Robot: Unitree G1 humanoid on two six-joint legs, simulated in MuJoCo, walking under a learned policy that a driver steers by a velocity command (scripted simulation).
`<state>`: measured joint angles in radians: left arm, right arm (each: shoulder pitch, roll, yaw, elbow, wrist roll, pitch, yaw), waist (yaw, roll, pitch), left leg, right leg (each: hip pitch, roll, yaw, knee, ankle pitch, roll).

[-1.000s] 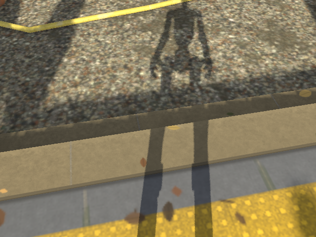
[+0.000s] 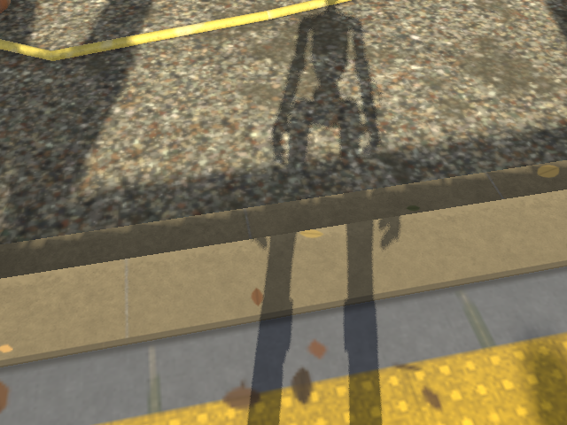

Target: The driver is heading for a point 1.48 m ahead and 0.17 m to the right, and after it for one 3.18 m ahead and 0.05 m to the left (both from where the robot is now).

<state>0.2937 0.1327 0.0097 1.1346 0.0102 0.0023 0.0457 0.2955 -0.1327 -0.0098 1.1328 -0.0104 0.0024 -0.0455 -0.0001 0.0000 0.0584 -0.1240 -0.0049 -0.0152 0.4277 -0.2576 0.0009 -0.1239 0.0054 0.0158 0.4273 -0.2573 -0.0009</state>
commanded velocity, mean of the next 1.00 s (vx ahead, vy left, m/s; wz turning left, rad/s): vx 0.27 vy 0.00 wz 0.00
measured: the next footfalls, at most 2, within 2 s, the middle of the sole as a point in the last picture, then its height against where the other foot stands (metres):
left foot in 0.98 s outside the picture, level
right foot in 1.54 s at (327, 353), level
